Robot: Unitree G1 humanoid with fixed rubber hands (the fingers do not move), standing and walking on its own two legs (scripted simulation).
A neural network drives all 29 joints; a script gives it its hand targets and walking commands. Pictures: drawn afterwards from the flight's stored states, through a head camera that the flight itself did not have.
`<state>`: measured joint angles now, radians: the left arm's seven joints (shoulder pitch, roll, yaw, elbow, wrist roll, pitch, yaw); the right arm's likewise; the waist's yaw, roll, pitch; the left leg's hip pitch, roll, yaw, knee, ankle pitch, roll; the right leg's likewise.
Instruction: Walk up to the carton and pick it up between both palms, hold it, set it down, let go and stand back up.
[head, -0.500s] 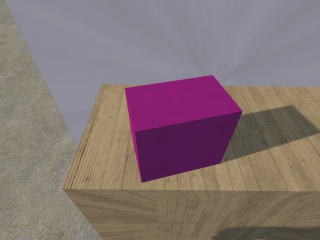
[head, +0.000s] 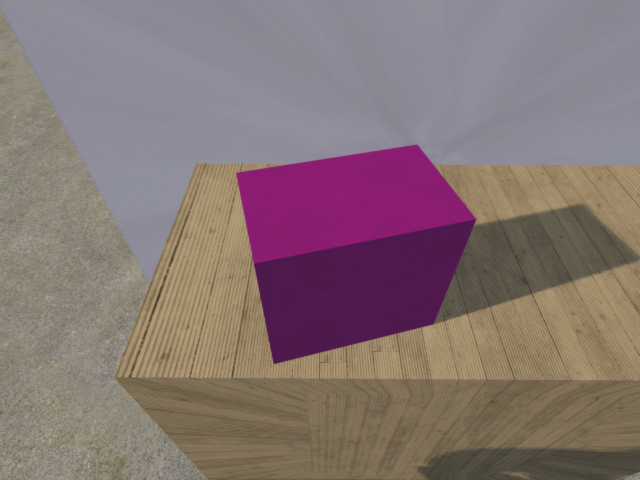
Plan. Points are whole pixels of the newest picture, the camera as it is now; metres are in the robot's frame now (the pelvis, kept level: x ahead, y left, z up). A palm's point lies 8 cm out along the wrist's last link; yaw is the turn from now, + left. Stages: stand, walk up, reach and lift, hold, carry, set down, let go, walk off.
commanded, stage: stand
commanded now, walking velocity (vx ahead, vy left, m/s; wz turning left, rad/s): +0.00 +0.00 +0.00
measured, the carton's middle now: (344, 256) +0.44 +0.00 +0.03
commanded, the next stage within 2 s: none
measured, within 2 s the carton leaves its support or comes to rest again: neither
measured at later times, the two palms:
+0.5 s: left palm out of the picture +0.05 +0.22 -0.14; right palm out of the picture +0.04 -0.23 -0.13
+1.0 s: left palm out of the picture +0.08 +0.22 -0.14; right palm out of the picture +0.07 -0.22 -0.14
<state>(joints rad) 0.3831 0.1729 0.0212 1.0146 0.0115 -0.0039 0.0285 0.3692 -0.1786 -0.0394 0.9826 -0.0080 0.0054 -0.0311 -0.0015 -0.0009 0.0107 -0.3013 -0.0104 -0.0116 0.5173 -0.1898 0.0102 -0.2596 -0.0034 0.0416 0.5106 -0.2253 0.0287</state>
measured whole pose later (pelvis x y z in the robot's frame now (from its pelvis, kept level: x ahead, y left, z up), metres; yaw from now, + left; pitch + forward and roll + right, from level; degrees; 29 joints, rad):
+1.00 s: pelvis +0.06 +0.00 +0.01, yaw -1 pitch -2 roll +0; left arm 0.27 0.17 -0.01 1.09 0.00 -0.01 0.05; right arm 0.28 -0.15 0.00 1.06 0.00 -0.01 -0.05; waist -0.01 -0.01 0.06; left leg -0.16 -0.01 0.00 0.45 -0.26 0.01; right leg -0.12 -0.01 0.05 0.44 -0.29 0.03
